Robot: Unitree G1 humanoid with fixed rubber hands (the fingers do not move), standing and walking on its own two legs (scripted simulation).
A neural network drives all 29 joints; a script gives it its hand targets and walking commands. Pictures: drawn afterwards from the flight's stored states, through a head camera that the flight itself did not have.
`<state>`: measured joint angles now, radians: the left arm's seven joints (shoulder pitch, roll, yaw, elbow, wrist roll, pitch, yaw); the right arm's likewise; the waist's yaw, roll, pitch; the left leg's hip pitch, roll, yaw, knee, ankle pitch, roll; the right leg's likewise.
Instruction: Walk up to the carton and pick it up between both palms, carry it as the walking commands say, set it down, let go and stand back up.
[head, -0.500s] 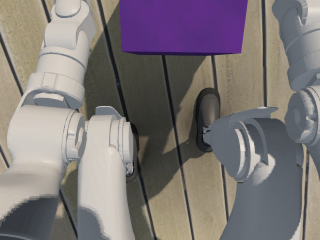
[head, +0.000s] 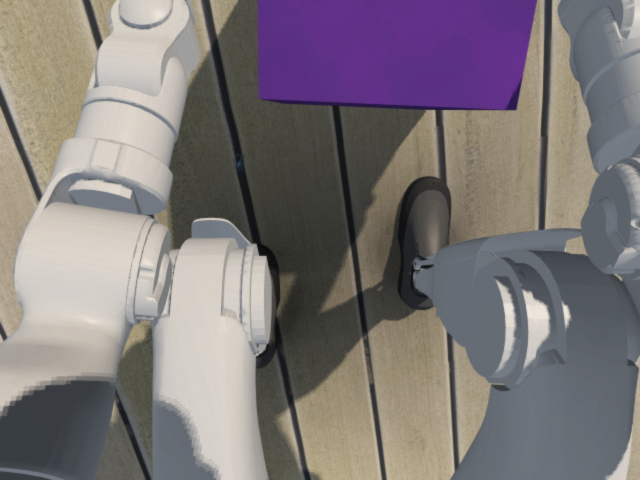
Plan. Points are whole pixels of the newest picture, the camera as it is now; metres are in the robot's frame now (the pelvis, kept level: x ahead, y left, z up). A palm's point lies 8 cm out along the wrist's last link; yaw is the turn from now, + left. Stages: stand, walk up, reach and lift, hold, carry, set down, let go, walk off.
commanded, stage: reach and lift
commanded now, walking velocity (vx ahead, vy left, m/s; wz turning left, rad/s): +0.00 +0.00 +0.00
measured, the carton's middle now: out of the picture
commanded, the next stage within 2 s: none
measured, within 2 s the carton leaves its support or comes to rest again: leaves its support in 0.82 s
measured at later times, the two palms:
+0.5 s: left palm out of the picture +0.55 +0.09 -0.18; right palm out of the picture +0.55 -0.21 -0.17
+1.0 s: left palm out of the picture +0.55 +0.11 -0.18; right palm out of the picture +0.56 -0.18 -0.16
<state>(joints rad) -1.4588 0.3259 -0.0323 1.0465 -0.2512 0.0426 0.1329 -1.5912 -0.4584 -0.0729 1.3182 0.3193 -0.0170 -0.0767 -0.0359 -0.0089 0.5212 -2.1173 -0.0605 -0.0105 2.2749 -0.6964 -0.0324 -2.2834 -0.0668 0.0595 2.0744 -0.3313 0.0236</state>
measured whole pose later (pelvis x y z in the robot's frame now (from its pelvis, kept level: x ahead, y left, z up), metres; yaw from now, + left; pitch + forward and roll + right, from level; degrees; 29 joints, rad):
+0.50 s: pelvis +0.00 -0.01 +0.00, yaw +0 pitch +31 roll +1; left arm -1.53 0.25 0.01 1.11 -0.18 0.03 0.15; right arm -1.63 -0.39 -0.04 1.34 0.32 -0.05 -0.13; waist -0.03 0.00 0.52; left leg -2.13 -0.06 -0.03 2.26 -0.68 -0.05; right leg -2.29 -0.04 0.05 2.06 -0.32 0.02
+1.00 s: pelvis +0.01 -0.01 -0.02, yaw +2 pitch +36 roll +0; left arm -1.40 0.20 0.23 1.02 -0.01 0.17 0.10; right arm -1.55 -0.31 -0.22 1.25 0.12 0.09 -0.08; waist -0.06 0.01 0.34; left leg -2.24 -0.11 -0.04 2.30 -0.69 -0.06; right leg -2.39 -0.07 0.06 2.12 -0.36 0.02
